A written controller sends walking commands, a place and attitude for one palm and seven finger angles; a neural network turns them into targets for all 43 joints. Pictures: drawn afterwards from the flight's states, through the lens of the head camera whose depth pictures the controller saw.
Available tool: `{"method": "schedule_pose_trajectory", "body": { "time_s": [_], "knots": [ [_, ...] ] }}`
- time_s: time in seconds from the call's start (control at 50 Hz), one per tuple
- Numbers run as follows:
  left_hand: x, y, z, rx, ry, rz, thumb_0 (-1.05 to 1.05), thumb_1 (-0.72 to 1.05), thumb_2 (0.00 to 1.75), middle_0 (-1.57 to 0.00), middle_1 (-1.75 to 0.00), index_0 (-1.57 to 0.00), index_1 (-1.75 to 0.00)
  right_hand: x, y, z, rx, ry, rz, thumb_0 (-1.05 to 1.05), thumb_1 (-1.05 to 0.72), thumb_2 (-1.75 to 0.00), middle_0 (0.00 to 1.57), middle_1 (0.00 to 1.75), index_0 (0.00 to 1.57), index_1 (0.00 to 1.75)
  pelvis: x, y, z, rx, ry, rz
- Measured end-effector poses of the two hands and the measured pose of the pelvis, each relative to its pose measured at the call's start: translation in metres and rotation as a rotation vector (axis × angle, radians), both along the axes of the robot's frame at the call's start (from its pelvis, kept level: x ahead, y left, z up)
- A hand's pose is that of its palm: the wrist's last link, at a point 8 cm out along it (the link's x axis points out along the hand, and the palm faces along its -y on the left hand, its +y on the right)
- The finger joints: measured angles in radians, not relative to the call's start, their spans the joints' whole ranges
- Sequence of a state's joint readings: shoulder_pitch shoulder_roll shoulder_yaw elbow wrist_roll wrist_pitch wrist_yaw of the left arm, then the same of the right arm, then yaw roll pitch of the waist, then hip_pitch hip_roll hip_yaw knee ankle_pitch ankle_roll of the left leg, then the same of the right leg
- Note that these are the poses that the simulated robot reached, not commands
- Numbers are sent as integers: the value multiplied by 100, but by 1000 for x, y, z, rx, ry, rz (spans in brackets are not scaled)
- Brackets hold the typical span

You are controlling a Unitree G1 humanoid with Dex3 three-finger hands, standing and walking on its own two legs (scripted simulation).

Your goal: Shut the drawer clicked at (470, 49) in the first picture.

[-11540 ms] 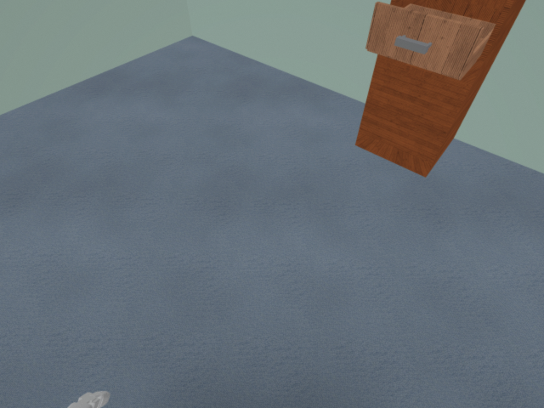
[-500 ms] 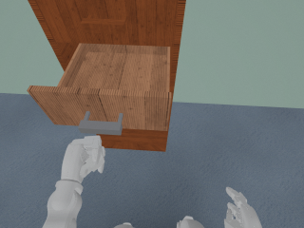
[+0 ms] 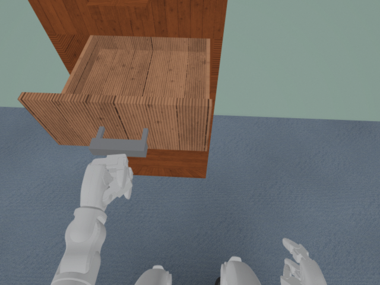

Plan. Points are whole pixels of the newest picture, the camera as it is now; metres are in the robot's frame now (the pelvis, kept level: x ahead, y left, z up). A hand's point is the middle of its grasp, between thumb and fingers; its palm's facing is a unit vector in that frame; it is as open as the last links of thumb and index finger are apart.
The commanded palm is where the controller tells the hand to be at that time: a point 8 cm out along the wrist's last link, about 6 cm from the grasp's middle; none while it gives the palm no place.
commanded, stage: bring the fist close to the handle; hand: left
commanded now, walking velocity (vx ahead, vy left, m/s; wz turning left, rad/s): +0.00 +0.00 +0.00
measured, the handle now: (121, 139) +0.41 +0.17 +0.04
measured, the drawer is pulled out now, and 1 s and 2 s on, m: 0.22 0.15 0.03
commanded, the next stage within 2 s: push the drawer shut in 0.20 s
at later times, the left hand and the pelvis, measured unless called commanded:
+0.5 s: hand (130, 175) +0.33 +0.13 +0.04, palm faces -0.05 -1.00 -0.04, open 3.3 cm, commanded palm +0.32 +0.19 +0.04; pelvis +0.00 +0.01 +0.00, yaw +0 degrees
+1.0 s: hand (136, 147) +0.39 +0.13 +0.03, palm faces -0.03 -1.00 -0.05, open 2.9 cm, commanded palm +0.39 +0.18 +0.04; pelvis -0.01 +0.01 +0.00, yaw +0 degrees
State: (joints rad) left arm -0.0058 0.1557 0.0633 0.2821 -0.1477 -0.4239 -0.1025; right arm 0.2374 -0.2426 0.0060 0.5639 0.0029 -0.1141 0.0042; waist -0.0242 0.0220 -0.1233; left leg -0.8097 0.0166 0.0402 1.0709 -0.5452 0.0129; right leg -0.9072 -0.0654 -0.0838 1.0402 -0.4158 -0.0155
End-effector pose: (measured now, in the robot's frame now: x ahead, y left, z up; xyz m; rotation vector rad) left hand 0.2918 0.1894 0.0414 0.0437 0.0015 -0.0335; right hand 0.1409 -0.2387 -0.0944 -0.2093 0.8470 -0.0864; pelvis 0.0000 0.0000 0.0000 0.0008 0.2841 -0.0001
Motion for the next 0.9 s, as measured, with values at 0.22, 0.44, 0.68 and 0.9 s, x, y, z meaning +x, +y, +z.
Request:
{"method": "schedule_pose_trajectory", "body": {
  "time_s": [0.22,0.44,0.68,0.9],
  "knots": [
    [1,4,-2,-4,8,6,2,90,90,-139,-160,-140,-160,-2,-2,4,-15,5,-10,1,-91,-90,21,30,21,30,0,1,1,-2,-1,0],
    [7,2,-1,-7,-2,-13,2,90,90,-140,-160,-140,-160,6,1,5,-24,-5,3,1,-91,-90,20,30,21,30,1,5,0,-8,3,7],
    [31,1,-5,3,0,-9,-2,86,93,-140,-160,-140,-160,-6,6,-6,-18,55,1,1,-91,-90,21,30,21,30,-2,6,-3,-9,14,11],
    [64,2,-6,7,3,-3,-4,83,94,-140,-160,-140,-160,-36,-2,-13,-39,130,-33,1,-91,-90,21,30,21,30,-10,6,-4,-10,25,12]
  ]
}}
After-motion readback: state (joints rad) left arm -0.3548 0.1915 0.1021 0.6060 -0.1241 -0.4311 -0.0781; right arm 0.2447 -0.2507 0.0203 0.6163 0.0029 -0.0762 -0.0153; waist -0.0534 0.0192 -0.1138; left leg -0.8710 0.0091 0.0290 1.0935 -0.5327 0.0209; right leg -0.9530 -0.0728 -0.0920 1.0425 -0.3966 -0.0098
